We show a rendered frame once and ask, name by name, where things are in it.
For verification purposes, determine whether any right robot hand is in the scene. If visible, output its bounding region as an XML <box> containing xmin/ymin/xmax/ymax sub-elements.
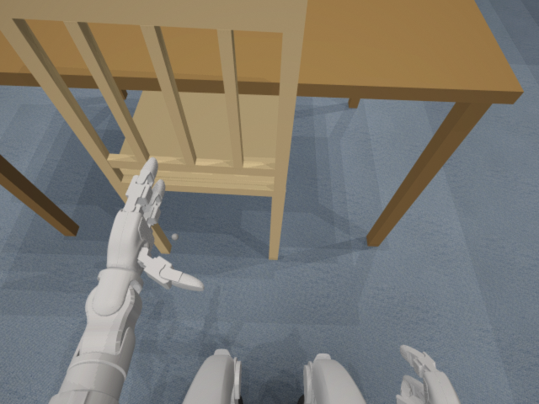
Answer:
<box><xmin>396</xmin><ymin>345</ymin><xmax>461</xmax><ymax>404</ymax></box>

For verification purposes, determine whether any left robot hand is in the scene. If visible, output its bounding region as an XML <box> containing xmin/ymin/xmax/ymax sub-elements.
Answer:
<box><xmin>106</xmin><ymin>157</ymin><xmax>205</xmax><ymax>291</ymax></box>

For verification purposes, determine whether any right robot thigh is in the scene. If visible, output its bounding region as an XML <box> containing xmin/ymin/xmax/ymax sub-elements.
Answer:
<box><xmin>303</xmin><ymin>359</ymin><xmax>366</xmax><ymax>404</ymax></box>

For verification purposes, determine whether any robot thigh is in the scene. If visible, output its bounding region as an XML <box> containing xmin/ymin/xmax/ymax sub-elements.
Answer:
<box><xmin>303</xmin><ymin>359</ymin><xmax>366</xmax><ymax>404</ymax></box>
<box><xmin>182</xmin><ymin>354</ymin><xmax>242</xmax><ymax>404</ymax></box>

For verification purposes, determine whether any left robot thigh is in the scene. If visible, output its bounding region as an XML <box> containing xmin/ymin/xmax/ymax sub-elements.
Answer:
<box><xmin>182</xmin><ymin>354</ymin><xmax>242</xmax><ymax>404</ymax></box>

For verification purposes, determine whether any left robot forearm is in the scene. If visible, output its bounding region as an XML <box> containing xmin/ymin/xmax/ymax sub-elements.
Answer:
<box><xmin>48</xmin><ymin>268</ymin><xmax>144</xmax><ymax>404</ymax></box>

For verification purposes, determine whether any chair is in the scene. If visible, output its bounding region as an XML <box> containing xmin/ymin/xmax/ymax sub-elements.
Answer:
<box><xmin>0</xmin><ymin>0</ymin><xmax>307</xmax><ymax>260</ymax></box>

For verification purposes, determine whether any table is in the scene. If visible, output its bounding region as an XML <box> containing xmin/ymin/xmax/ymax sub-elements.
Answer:
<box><xmin>0</xmin><ymin>0</ymin><xmax>524</xmax><ymax>247</ymax></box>

